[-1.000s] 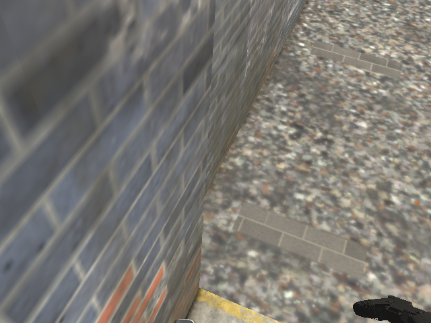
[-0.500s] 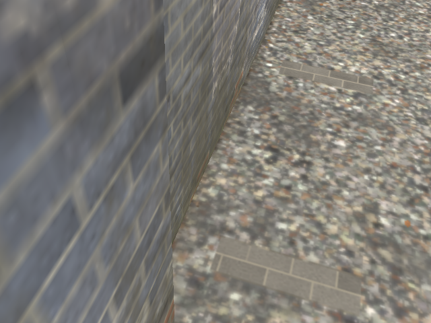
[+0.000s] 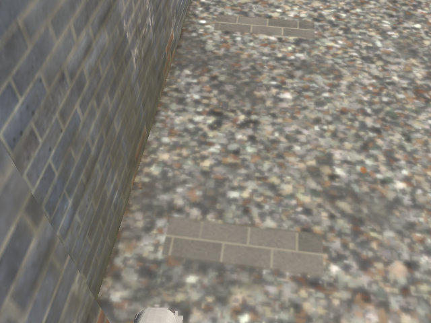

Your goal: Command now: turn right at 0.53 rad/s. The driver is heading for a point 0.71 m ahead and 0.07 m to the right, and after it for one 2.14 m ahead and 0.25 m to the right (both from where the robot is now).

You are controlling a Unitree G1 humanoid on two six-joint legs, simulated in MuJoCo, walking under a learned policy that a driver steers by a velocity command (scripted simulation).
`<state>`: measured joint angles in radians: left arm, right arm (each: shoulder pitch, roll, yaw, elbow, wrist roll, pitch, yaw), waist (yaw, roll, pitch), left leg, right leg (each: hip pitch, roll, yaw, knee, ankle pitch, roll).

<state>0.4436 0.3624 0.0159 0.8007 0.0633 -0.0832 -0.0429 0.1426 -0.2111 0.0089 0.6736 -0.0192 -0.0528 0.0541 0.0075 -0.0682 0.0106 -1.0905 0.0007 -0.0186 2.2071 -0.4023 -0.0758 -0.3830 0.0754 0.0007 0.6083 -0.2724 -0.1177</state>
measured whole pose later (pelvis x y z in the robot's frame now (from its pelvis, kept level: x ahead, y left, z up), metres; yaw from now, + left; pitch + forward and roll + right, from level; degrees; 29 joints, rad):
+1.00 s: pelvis +0.09 +0.10 -0.02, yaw -21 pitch +1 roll +2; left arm 0.20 0.23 -0.02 0.71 0.04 -0.06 -0.12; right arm 0.40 -0.21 -0.01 0.80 0.00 -0.05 0.07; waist -0.01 0.01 -0.09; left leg -0.24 0.04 0.08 0.71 -0.49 -0.03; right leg -0.41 0.06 0.16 0.81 -0.42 0.00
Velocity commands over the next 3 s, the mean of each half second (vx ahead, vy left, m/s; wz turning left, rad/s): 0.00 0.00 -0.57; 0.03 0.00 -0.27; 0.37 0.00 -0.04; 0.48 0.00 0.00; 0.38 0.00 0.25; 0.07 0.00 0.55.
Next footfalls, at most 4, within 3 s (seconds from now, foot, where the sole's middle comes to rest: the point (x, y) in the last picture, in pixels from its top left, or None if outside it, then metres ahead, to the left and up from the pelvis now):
0.80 left None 0.12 0.24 -0.77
1.56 left None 0.30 0.15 -0.98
2.08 right None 0.51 -0.24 -1.20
2.48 left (250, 259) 0.88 -0.13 -1.20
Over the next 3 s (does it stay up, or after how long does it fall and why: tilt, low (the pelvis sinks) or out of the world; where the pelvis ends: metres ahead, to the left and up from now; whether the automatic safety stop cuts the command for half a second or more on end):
stays up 0.76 -0.21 -0.43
